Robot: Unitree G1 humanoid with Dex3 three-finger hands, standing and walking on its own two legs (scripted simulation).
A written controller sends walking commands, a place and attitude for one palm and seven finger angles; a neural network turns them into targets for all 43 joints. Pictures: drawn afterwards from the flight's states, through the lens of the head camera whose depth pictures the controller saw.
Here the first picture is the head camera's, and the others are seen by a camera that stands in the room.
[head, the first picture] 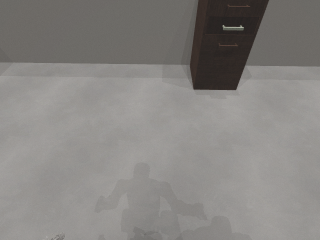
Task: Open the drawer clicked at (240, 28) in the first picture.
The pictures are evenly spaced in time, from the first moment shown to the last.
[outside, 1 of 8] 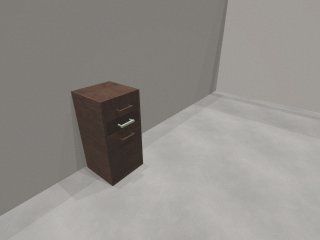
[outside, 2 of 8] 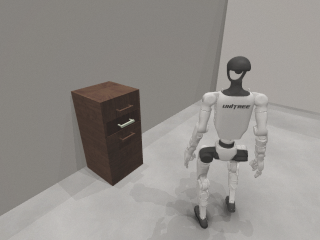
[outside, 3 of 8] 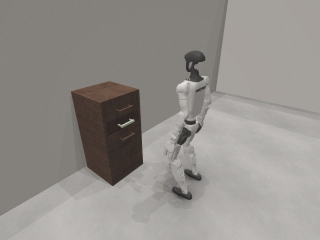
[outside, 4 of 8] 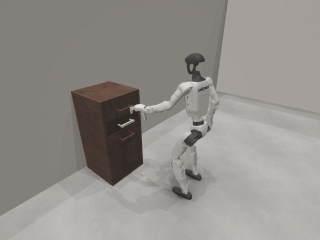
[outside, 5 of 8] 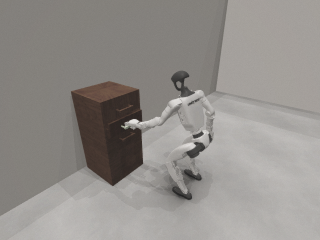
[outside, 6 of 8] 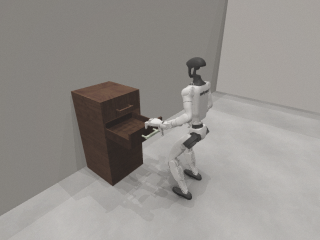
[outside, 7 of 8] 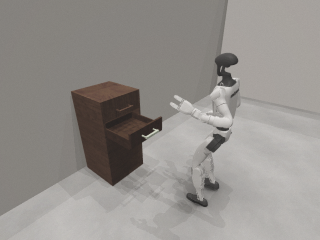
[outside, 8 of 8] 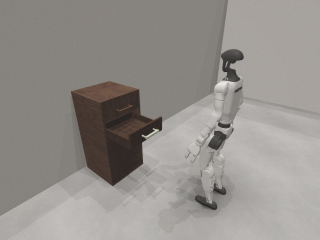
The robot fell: no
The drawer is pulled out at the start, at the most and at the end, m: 0.00 0.30 0.30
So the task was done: yes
